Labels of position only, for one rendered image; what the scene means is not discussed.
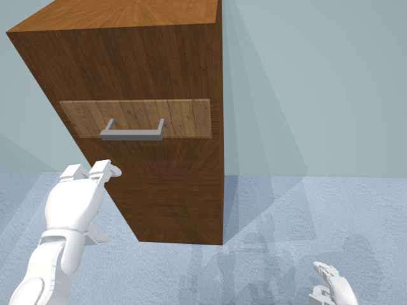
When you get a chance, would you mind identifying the right robot hand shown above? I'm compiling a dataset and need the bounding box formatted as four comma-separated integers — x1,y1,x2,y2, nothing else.
309,261,358,305

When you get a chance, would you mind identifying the left robot forearm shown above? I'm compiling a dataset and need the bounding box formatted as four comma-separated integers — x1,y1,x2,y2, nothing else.
8,228,86,305

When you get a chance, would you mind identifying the drawer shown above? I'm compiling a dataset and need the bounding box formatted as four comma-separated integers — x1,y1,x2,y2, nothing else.
59,99,211,137

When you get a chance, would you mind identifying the left robot hand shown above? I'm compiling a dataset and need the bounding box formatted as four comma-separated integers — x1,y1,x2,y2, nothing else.
45,159,122,246

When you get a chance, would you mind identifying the cabinet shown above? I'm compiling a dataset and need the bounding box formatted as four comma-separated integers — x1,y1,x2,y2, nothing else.
6,0,224,245

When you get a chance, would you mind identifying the handle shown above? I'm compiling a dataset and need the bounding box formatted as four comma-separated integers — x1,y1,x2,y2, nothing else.
100,119,165,140

